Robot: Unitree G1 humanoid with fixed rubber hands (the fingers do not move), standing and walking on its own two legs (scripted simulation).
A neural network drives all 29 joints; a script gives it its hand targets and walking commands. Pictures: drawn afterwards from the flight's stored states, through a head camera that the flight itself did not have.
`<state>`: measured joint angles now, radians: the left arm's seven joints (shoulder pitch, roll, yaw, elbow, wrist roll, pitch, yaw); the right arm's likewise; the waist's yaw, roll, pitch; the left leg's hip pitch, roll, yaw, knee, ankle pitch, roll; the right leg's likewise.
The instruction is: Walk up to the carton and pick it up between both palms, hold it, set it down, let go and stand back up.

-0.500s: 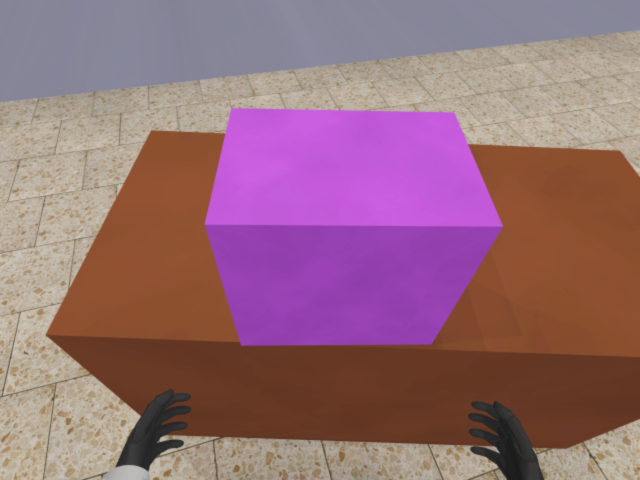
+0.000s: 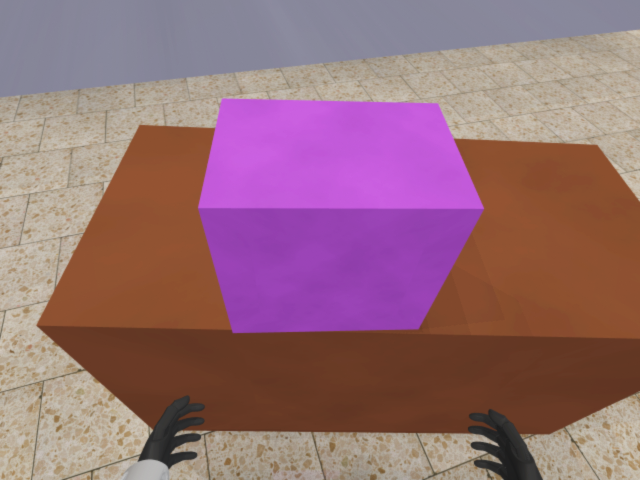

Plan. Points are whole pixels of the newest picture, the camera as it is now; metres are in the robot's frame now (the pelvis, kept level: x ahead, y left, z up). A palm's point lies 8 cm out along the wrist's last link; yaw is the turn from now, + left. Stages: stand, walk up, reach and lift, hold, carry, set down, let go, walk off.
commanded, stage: stand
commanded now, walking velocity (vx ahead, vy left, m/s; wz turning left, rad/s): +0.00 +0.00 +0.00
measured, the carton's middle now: (329, 224) +0.45 +0.01 +0.03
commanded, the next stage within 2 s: none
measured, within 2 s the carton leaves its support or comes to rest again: neither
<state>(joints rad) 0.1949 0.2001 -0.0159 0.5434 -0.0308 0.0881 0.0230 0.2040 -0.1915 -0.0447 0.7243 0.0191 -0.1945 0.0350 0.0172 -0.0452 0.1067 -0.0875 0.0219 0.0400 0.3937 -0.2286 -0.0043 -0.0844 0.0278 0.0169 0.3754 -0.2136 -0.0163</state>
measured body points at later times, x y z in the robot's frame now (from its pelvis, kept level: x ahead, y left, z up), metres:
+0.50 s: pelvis -0.01 +0.00 +0.00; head -0.03 -0.01 +0.45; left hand +0.03 +0.32 -0.12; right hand +0.06 -0.29 -0.14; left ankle +0.00 +0.12 -0.74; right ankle +0.00 -0.11 -0.74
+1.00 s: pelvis -0.03 +0.00 +0.00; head -0.03 +0.01 +0.45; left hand +0.00 +0.29 -0.14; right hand +0.02 -0.30 -0.13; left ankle +0.00 +0.12 -0.74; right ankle +0.00 -0.11 -0.74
